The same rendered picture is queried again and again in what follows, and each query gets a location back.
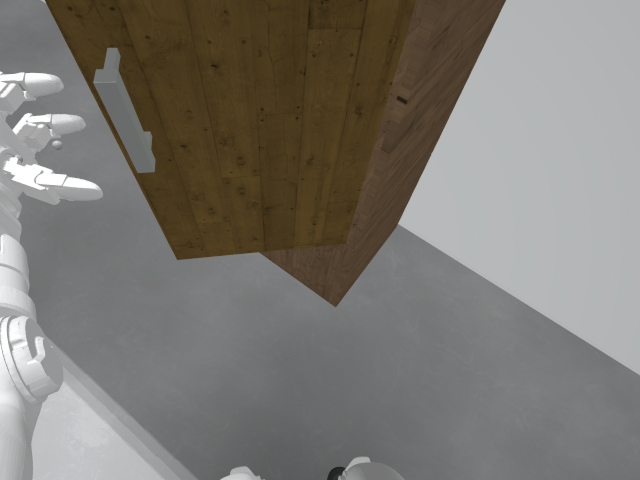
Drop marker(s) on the handle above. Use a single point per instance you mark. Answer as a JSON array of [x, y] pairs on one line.
[[113, 93]]

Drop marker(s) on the robot shin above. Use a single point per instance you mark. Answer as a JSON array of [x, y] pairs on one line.
[[241, 469], [357, 460]]

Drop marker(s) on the left robot hand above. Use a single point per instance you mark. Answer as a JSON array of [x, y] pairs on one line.
[[31, 135]]

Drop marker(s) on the right robot shin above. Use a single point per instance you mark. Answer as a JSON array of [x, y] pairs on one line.
[[357, 460]]

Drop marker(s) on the left robot upper arm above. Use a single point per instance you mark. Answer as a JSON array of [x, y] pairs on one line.
[[30, 370]]

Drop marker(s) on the robot left forearm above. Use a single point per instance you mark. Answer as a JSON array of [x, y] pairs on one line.
[[14, 270]]

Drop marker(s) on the cupboard door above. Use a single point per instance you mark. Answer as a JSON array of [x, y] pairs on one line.
[[263, 113]]

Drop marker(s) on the left robot shin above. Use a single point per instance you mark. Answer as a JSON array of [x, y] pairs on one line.
[[241, 469]]

